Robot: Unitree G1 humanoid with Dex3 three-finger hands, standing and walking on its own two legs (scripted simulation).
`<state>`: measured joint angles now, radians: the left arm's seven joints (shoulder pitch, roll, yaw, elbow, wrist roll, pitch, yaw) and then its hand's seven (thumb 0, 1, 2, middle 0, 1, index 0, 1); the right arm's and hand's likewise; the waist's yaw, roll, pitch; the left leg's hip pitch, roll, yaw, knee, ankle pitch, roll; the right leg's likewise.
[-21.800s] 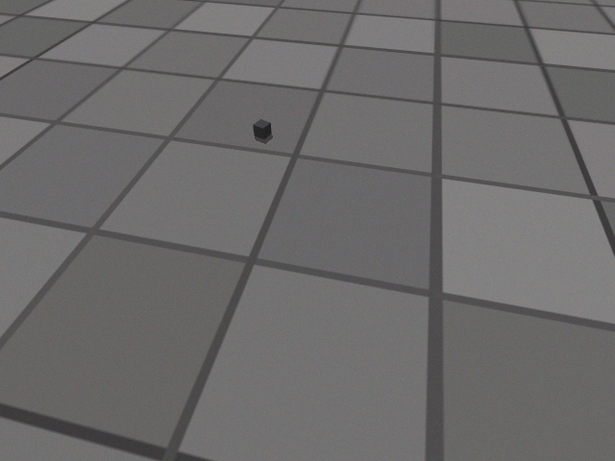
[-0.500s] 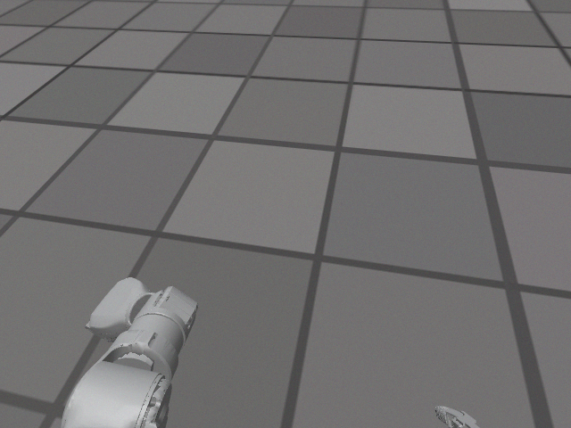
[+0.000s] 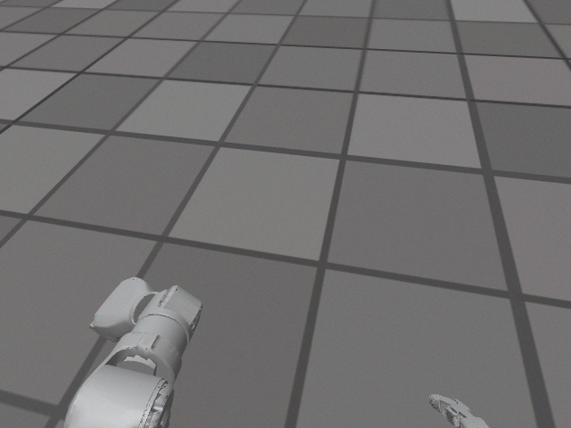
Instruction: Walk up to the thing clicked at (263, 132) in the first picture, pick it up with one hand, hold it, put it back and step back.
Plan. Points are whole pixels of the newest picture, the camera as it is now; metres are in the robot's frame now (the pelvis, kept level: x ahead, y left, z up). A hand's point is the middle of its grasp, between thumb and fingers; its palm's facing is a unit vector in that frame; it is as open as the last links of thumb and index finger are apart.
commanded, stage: hold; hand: left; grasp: from above
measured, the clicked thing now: (154, 325) +0.32 +0.23 -0.05
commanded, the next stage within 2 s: crouch in 0.42 s
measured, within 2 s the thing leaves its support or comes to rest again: neither
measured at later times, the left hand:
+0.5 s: hand (149, 325) +0.31 +0.23 -0.03, palm faces -0.14 -0.41 -0.90, open 10.4 cm
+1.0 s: hand (161, 354) +0.30 +0.24 -0.14, palm faces -0.25 -0.34 -0.91, open 10.4 cm
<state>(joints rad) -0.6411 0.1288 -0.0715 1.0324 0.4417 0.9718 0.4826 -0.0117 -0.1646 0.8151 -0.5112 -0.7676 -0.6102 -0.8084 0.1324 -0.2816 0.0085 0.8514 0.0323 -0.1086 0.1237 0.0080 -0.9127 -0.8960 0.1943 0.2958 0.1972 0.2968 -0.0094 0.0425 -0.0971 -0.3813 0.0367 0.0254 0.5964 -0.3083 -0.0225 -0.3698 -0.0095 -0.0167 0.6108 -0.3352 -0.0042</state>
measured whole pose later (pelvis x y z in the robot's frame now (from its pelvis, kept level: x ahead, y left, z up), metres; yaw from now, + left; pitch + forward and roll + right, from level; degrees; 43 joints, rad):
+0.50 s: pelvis +0.00 +0.00 +0.00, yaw +0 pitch +5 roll +0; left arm -0.67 0.13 -0.08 1.06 0.46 0.97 0.47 -0.01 -0.17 0.82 -0.53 -0.74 -0.63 -0.79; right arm 0.14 -0.28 0.01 0.85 0.04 -0.11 0.12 0.01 -0.91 -0.90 0.19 0.30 0.20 0.30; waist -0.01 0.04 -0.09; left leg -0.37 0.03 0.03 0.58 -0.29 -0.02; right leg -0.36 -0.01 -0.01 0.59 -0.32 0.00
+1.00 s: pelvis -0.03 +0.00 -0.05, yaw -1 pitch +17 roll +0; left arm -0.79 0.21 0.05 1.40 0.56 0.71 0.62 -0.01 -0.15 0.78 -0.51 -0.79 -0.61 -0.78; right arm 0.19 -0.28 -0.04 0.88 -0.03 -0.18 0.14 0.00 -0.87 -0.88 0.20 0.30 0.20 0.30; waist -0.07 -0.03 -0.15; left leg -0.84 0.06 0.02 0.94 -0.41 -0.03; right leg -0.82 0.01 -0.01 0.94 -0.42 -0.01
